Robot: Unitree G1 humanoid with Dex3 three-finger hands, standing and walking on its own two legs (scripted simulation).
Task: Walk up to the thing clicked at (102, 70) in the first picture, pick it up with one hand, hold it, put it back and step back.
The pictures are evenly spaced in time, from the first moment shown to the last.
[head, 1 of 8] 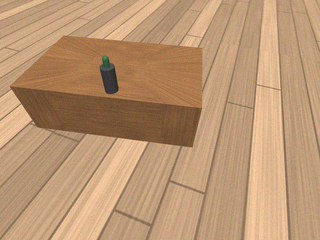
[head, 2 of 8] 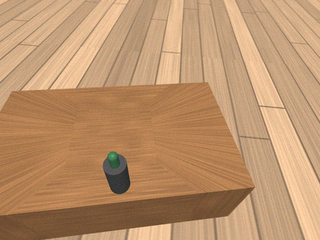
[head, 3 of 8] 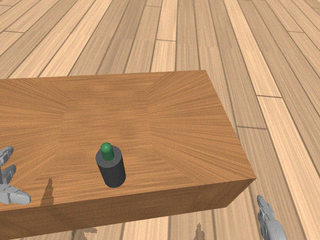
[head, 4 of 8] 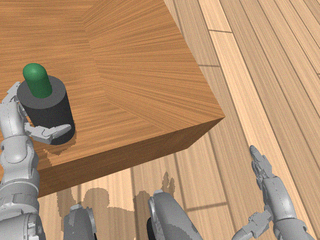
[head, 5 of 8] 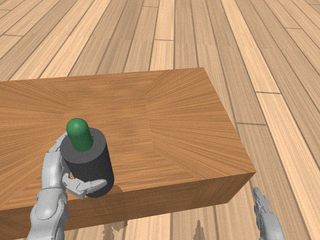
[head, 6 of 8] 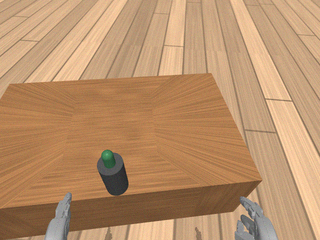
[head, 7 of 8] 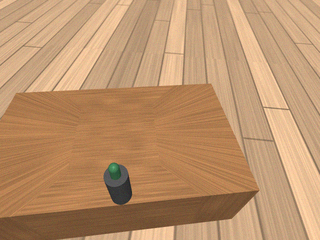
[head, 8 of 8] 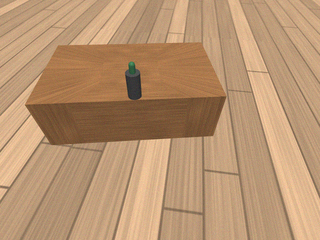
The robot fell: no
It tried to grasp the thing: yes
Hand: left
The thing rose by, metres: 0.27
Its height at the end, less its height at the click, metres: +0.00
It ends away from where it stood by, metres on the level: 0.03
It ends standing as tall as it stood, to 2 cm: yes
